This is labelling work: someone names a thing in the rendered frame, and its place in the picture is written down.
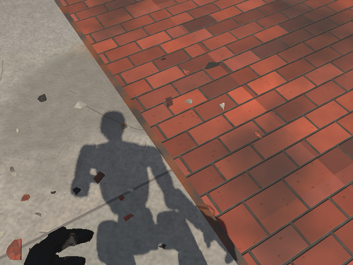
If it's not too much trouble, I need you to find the robot left hand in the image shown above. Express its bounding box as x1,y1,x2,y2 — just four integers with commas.
24,227,93,265

